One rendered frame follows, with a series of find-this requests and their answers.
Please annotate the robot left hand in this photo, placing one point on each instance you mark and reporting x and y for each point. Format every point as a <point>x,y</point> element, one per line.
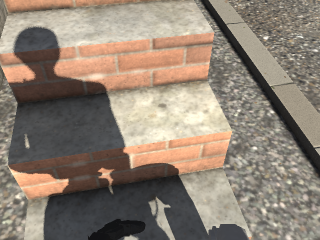
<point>117,229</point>

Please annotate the robot right thigh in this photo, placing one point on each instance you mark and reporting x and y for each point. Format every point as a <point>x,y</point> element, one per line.
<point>227,232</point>

